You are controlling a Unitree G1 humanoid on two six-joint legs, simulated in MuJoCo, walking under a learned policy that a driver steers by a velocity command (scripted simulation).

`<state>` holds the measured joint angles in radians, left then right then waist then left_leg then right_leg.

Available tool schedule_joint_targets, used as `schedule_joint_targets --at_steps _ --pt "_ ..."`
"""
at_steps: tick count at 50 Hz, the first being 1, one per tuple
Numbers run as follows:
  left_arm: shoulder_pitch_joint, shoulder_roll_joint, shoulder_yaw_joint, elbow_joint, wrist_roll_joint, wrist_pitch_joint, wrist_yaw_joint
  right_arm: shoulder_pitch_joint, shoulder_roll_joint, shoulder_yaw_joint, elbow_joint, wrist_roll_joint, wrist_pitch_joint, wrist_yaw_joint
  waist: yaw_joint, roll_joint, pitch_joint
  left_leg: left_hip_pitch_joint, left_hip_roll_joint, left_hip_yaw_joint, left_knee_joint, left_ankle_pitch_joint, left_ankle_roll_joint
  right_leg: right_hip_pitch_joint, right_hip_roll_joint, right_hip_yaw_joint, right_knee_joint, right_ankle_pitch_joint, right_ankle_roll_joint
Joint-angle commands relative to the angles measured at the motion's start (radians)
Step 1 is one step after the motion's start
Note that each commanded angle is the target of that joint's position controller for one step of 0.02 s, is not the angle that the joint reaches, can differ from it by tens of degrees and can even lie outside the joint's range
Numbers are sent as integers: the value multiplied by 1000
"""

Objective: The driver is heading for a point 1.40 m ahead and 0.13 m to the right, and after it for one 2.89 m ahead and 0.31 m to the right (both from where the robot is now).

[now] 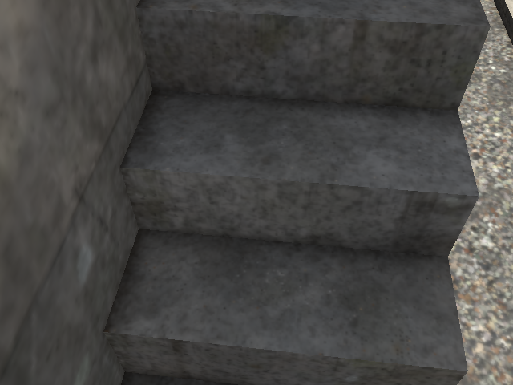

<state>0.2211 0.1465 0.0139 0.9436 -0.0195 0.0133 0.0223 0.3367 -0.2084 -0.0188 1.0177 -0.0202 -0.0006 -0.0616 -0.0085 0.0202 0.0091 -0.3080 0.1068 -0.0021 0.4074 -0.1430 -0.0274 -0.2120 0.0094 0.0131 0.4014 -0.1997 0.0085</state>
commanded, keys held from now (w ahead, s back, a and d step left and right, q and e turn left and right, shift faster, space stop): w+shift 1.00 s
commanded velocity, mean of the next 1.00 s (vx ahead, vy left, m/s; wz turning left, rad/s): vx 0.00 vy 0.00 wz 0.00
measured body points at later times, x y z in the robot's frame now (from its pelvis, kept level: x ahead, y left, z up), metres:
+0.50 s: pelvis +0.02 +0.01 +0.00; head +0.04 +0.02 +0.45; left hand +0.07 +0.25 -0.15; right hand +0.05 -0.24 -0.14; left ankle +0.07 +0.17 -0.74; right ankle +0.01 -0.13 -0.74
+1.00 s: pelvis +0.02 +0.02 +0.00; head +0.04 +0.03 +0.45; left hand +0.05 +0.26 -0.16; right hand +0.05 -0.22 -0.14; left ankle +0.07 +0.17 -0.74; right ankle +0.01 -0.13 -0.74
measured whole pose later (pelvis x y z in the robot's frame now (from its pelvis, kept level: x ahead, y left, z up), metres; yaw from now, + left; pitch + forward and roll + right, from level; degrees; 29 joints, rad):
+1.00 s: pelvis +0.02 +0.02 +0.00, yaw +0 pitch +1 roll -1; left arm 0.25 0.17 0.06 1.01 -0.02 0.06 0.05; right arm 0.28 -0.20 -0.02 1.03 -0.03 -0.04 -0.04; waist 0.01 -0.01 0.02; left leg -0.27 0.07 0.00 0.40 -0.14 -0.04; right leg -0.17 -0.03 0.02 0.38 -0.22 0.05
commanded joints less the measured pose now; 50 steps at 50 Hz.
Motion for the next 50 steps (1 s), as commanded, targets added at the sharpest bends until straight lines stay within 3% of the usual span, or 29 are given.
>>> schedule_joint_targets --at_steps 1,6,8,9,13,21,23,24,28,50 --pt "13 114 23 -26 -2 -12 2 19 -91 -12 -18 -1 -9 2 17 -7 32 41 8 -32 -73 -149 60 -83 -79 73 -148 -118 -62" --pt "15 114 23 -12 -3 -10 0 20 -99 -4 -10 -5 -9 1 14 -3 0 77 10 -40 -58 -98 61 -72 -74 59 -132 -44 -60" --pt "-3 117 26 -10 1 2 1 38 -97 1 9 -6 -17 2 10 -43 -18 82 15 -39 -58 -54 58 -48 -64 52 -111 8 -55" --pt "17 109 27 -2 14 6 0 48 -104 1 14 1 -26 -2 7 -36 -25 87 21 -36 -56 0 64 -44 -63 48 -109 68 -48" --pt "33 115 32 7 10 15 -1 37 -114 3 25 -1 -34 6 12 -15 -34 98 22 -34 -43 77 55 -21 -66 35 -90 165 -40" --pt "38 125 37 27 6 25 5 3 -117 2 21 -2 -33 16 16 1 -7 90 21 -44 -61 10 63 -38 -71 35 -96 94 -35" --pt "35 125 39 29 5 34 8 1 -124 0 20 -7 -41 25 20 0 3 86 17 -46 -67 23 63 -38 -76 37 -93 112 -31" --pt "49 95 37 34 -3 40 15 5 -102 0 19 -24 -40 24 19 -19 -13 104 23 -46 -73 -1 67 -31 -78 34 -99 74 -26" --pt "47 104 44 38 -1 43 22 -12 -103 -6 9 -19 -39 22 20 -9 12 97 20 -52 -84 -45 72 -43 -81 36 -105 46 -20" --pt "81 96 59 44 -5 41 29 -1 -95 -23 -17 -11 -41 19 23 -16 12 118 15 -63 -83 -27 76 -39 -89 38 -100 60 -14"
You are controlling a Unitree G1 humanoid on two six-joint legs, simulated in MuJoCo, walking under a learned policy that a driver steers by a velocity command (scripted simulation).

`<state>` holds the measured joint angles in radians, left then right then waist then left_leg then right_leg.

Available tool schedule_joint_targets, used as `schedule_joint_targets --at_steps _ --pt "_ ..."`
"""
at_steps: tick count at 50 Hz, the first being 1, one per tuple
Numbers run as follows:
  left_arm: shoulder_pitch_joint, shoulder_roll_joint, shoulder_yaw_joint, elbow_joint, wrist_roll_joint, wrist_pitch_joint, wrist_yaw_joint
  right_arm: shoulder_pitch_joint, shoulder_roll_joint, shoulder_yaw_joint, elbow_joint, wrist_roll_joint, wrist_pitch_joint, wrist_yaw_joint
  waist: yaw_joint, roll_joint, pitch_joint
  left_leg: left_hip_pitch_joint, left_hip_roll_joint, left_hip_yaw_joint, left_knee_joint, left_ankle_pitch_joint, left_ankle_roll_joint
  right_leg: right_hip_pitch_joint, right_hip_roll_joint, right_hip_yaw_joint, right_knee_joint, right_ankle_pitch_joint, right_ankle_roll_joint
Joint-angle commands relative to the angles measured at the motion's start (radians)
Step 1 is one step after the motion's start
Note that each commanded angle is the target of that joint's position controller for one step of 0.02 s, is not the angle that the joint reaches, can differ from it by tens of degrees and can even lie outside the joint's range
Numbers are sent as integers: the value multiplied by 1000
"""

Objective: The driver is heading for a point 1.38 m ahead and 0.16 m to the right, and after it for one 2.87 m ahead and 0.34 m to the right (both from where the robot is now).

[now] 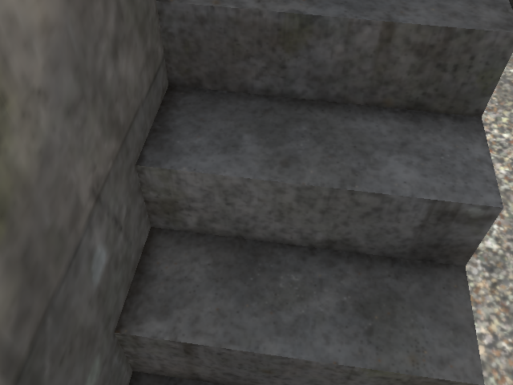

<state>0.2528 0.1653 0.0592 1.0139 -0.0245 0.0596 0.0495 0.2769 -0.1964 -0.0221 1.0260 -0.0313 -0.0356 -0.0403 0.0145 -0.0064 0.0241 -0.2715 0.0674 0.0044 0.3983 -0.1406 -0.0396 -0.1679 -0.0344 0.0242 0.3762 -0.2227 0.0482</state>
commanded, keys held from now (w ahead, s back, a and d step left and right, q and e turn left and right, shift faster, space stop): w+shift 0.30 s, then shift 0.70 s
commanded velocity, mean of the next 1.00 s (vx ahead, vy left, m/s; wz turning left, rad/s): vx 0.23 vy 0.00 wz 0.00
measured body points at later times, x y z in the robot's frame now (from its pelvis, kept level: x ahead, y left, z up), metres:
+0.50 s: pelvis +0.01 -0.01 +0.00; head +0.03 +0.00 +0.45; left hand +0.10 +0.24 -0.14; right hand +0.13 -0.24 -0.13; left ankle +0.04 +0.15 -0.74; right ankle -0.02 -0.15 -0.74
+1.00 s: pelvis +0.03 +0.00 +0.00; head +0.05 +0.01 +0.45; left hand +0.08 +0.25 -0.15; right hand +0.09 -0.26 -0.14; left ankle +0.04 +0.15 -0.74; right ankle -0.02 -0.15 -0.74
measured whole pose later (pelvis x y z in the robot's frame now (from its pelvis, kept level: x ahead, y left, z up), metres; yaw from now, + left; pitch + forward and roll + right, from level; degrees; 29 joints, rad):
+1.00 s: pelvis +0.03 +0.00 +0.00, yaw +1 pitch +1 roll -1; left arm 0.21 0.20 0.04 0.95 -0.01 0.08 0.04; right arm 0.24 -0.24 0.00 1.00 -0.03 -0.07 0.00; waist 0.02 -0.01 0.02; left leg -0.23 0.07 0.00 0.40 -0.18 -0.05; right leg -0.10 -0.04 0.00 0.33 -0.24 0.05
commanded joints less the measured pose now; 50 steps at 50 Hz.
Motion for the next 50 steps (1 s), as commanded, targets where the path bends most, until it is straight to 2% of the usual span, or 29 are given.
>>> schedule_joint_targets --at_steps 1,15,16,17,18,19,20,21,22,24,26,28,31,33,34,35,36,40,44,45,46,50 --pt "50 77 14 -27 0 -6 2 59 -107 -20 -26 0 -6 -3 0 10 -3 81 54 -69 -74 -29 88 -82 -45 27 -75 84 -53" --pt "54 81 16 -24 1 -7 2 65 -109 -21 -29 0 -7 1 1 8 0 80 52 -66 -73 -22 86 -71 -46 25 -86 96 -53" --pt "-150 149 15 -165 8 -56 -10 -184 -165 -26 -170 24 -23 -9 24 25 -4 -103 40 -88 -88 -456 157 -143 -20 -6 -15 -267 -100" --pt "-173 116 1 -183 -1 -79 -13 -266 -146 -18 -214 22 -27 -6 39 76 26 -188 79 -124 -107 -491 184 -188 -39 9 -24 -249 -113" --pt "-134 94 -10 -185 4 -91 -11 -244 -119 -9 -225 17 -31 -4 39 76 -9 -185 79 -129 -90 -446 199 -159 -46 16 -24 -191 -122" --pt "-91 81 -17 -185 9 -98 -8 -187 -98 -4 -215 19 -41 -3 34 52 -66 -144 70 -115 -70 -357 202 -106 -53 29 -31 -139 -125" --pt "-39 86 -18 -172 8 -98 -6 -106 -91 0 -181 23 -52 -5 28 12 -117 -89 56 -92 -48 -261 198 -45 -64 54 -44 -117 -133" --pt "-15 109 -15 -161 8 -91 -10 -46 -91 3 -153 26 -57 -3 15 -30 -127 -60 39 -67 -29 -240 192 -38 -71 75 -56 -158 -138" --pt "-13 113 -14 -155 5 -83 -15 -27 -100 3 -139 27 -58 1 8 -35 -113 -41 34 -59 -24 -232 193 -48 -70 78 -64 -175 -137" --pt "-28 111 -15 -148 10 -73 -24 -37 -111 4 -131 19 -51 7 4 1 -73 -24 32 -59 -36 -213 200 -64 -52 51 -56 -110 -126" --pt "-1 95 -18 -123 15 -62 -29 -41 -132 -3 -117 20 -37 11 17 53 -53 -3 36 -68 -45 -183 196 -46 -35 15 -31 -14 -115" --pt "-16 100 -16 -113 10 -55 -33 -55 -117 2 -117 16 -28 17 14 13 -41 19 27 -47 -1 -40 181 -37 -28 -2 -11 135 -99" --pt "-38 101 -16 -103 15 -42 -35 -49 -99 17 -107 5 -37 30 9 -29 -67 71 29 -24 38 276 132 14 -43 1 -8 446 -70" --pt "-20 111 -11 -85 12 -35 -30 -40 -115 19 -98 3 -39 36 10 -38 -82 102 37 -21 44 381 98 57 -52 -2 -16 573 -54" --pt "-33 130 -8 -94 8 -30 -25 -38 -128 17 -96 12 -48 41 8 -30 -91 111 44 -20 31 421 86 77 -61 7 -22 614 -51" --pt "-30 136 -5 -93 7 -25 -22 -33 -137 16 -88 13 -52 44 9 -22 -107 125 48 -20 24 438 80 98 -64 4 -25 612 -49" --pt "-32 135 -6 -98 16 -15 -21 -20 -146 13 -83 11 -51 51 6 -20 -122 132 51 -21 10 430 84 114 -61 0 -26 573 -50" --pt "-14 127 -2 -98 17 7 -19 -16 -142 10 -68 4 -46 55 13 -4 -111 133 55 -25 -12 377 84 111 -65 -3 -49 460 -49" --pt "-5 121 -1 -99 18 17 -15 -5 -143 5 -61 2 -42 52 12 1 -93 115 58 -27 -21 315 78 92 -65 -6 -56 381 -46" --pt "6 121 1 -91 10 14 -12 -13 -138 5 -60 3 -43 47 18 7 -83 113 58 -27 -16 303 72 85 -70 -3 -65 373 -44" --pt "6 124 1 -88 9 14 -10 -5 -140 4 -60 4 -43 44 12 5 -78 109 59 -29 -19 287 69 79 -67 -5 -63 357 -43" --pt "-4 117 0 -96 14 19 -8 -4 -151 -5 -58 5 -39 36 11 18 -45 83 57 -36 -40 167 69 39 -65 -1 -75 233 -47"
Velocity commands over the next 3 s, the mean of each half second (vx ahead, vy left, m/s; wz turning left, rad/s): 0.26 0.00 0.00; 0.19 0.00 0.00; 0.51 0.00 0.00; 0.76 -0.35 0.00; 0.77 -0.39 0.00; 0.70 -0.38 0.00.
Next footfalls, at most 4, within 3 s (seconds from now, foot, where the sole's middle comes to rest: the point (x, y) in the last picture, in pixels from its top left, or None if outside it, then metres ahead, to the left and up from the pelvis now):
1.80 right None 0.02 -0.21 -0.78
2.18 left None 0.24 -0.05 -0.58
2.58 right None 0.25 -0.29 -0.58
2.76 left None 0.33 -0.07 -0.35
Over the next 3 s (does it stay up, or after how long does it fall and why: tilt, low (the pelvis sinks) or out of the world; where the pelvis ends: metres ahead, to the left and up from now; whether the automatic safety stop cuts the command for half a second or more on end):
stays up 0.43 -0.14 0.22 its command is cut before an obstacle after 1.5 s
